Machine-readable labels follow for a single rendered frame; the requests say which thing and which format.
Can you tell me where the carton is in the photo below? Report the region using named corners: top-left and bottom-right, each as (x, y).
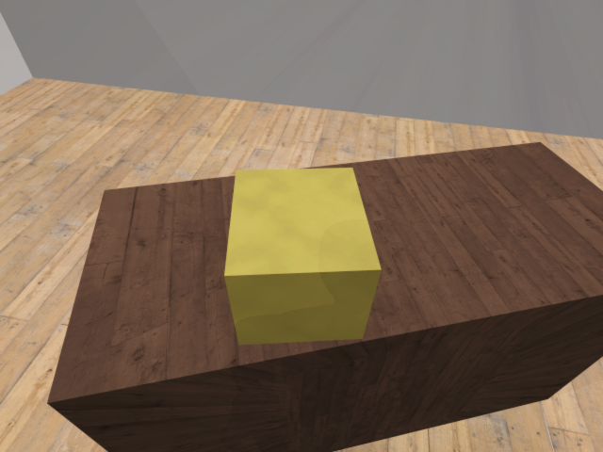
top-left (224, 168), bottom-right (382, 345)

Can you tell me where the pedestal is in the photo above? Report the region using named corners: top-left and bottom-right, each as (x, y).
top-left (47, 142), bottom-right (603, 452)

